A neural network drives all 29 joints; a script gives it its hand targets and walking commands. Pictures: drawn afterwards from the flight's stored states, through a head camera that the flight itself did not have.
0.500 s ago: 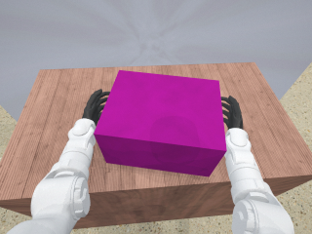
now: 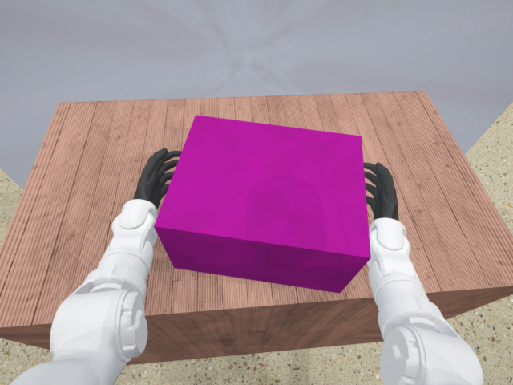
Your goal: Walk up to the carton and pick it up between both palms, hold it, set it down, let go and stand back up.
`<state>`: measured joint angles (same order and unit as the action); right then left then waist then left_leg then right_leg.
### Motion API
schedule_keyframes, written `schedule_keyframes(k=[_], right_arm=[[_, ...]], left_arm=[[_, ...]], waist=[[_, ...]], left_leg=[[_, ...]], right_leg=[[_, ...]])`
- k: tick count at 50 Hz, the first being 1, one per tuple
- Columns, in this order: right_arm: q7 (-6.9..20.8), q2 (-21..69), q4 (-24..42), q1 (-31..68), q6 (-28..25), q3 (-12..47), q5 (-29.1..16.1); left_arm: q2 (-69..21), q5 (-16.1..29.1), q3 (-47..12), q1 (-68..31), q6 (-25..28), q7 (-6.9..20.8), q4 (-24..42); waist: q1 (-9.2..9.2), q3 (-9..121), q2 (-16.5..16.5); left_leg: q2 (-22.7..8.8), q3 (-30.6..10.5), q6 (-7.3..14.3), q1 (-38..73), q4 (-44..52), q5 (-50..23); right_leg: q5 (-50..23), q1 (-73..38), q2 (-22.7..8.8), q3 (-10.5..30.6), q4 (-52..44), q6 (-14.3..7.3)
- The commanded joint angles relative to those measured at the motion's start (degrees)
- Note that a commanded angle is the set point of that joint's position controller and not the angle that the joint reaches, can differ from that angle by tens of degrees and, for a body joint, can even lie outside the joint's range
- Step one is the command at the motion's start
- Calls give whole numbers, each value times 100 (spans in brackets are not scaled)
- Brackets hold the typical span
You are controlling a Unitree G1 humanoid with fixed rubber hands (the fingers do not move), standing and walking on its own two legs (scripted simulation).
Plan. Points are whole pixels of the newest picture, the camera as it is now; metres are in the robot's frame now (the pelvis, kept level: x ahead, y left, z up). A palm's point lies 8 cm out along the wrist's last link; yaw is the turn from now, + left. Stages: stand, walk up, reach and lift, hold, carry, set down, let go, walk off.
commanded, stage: set down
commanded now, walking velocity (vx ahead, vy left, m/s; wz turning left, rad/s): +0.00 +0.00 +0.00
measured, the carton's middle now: (266, 202) +0.40 -0.01 +0.00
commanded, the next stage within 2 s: none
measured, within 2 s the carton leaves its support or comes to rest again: neither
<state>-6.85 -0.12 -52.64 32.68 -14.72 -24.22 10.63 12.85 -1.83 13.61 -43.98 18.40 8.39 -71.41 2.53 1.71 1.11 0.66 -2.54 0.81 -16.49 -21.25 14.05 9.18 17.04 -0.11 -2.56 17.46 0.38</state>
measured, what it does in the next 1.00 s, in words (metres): stands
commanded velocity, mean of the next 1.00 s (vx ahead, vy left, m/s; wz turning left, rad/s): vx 0.00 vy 0.00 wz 0.00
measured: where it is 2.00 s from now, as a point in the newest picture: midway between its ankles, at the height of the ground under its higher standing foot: outside the picture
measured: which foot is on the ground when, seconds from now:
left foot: down 0.00-1.00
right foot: down 0.00-1.00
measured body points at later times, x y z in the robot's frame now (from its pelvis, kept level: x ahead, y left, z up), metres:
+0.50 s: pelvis -0.01 +0.00 +0.00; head +0.07 +0.02 +0.44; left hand +0.42 +0.19 +0.02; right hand +0.37 -0.21 +0.02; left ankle -0.05 +0.10 -0.75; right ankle -0.02 -0.13 -0.75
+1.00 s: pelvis -0.02 +0.00 +0.00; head +0.07 +0.02 +0.44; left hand +0.42 +0.19 +0.01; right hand +0.37 -0.21 +0.00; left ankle -0.05 +0.10 -0.75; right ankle -0.02 -0.13 -0.75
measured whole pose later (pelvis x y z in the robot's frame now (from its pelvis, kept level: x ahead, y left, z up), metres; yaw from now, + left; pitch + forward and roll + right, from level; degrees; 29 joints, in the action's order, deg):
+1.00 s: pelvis -0.02 +0.00 +0.00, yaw +0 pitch +12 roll -1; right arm -6.6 -1.8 -63.1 38.8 -18.9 -24.7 6.8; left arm 15.0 -1.0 13.8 -48.5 21.5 5.5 -77.7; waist 3.4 1.9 1.3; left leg 0.7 -2.4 0.9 -23.0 -25.0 14.2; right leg 9.2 22.8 -0.1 -2.6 19.7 0.5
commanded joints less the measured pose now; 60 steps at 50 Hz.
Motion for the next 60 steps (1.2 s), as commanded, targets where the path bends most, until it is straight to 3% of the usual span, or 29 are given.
schedule_keyframes(k=[1,9,15,23,30,32,36,42,44,48,50,55,60], right_arm=[[878,3101,398,3715,-703,1538,688],[871,3006,219,3560,-713,1308,838],[857,2987,99,3458,-726,1174,906],[903,3140,-84,3285,-678,1107,1009],[839,2769,-98,3140,-637,839,1038],[824,2647,-169,3032,-592,821,1016],[654,1833,-250,2902,-619,553,906],[248,638,-705,2777,-639,623,184],[161,400,-786,2887,-631,795,-123],[-19,-350,-860,3082,-668,1067,-757],[-79,-706,-850,3250,-719,1234,-1055],[-171,-1363,-962,3456,-797,1415,-1586],[-105,-1831,-1004,3738,-792,1570,-2002]], left_arm=[[-2519,-316,-976,-4100,551,498,864],[-2294,-436,-690,-3967,605,522,466],[-2246,-493,-621,-3942,665,523,429],[-2228,-670,-341,-3784,676,567,199],[-1864,-727,-92,-3722,670,540,130],[-1698,-749,21,-3605,659,529,64],[-1015,-637,139,-3512,674,345,98],[98,-160,-88,-3516,612,-108,141],[320,49,-248,-3618,588,-219,152],[957,658,-649,-3851,607,-465,53],[1236,992,-823,-3941,667,-532,-140],[1540,1558,-1476,-4074,717,-578,-258],[1808,1887,-1791,-4258,618,-623,-385]], waist=[[492,3878,-317],[475,3496,-187],[518,3498,-187],[427,3093,-147],[504,2845,-125],[445,2722,-53],[518,2743,-110],[585,2696,-188],[531,2948,-273],[594,3716,-406],[640,4280,-384],[756,5229,-736],[578,5391,-1006]], left_leg=[[12,445,-445,-881,-212,-2875],[51,509,-299,-1237,-56,-2214],[26,490,-270,-1275,-55,-2163],[57,502,-208,-1399,18,-1917],[53,488,-173,-1385,75,-1781],[66,521,-131,-1429,93,-1681],[30,481,-152,-1380,64,-1715],[-53,404,-165,-1470,-109,-1653],[-53,420,-193,-1479,-229,-1797],[-47,404,-294,-1448,-590,-2035],[-14,411,-341,-1471,-810,-2221],[-13,333,-592,-874,-1366,-3109],[-55,321,-834,-729,-1730,-3644]], right_leg=[[-3959,-2835,-160,13,953,259],[-3678,-2873,-226,57,969,313],[-3591,-2736,-228,35,992,312],[-3474,-2731,-291,78,947,338],[-3172,-2614,-289,70,891,335],[-3235,-2641,-303,114,884,350],[-3095,-2480,-281,118,884,328],[-2709,-2035,-193,114,922,287],[-2767,-1938,-162,151,973,275],[-2970,-1495,-58,166,1146,229],[-3241,-1398,-41,169,1269,193],[-3458,-850,38,62,1406,44],[-3073,-199,101,-17,1327,-140]])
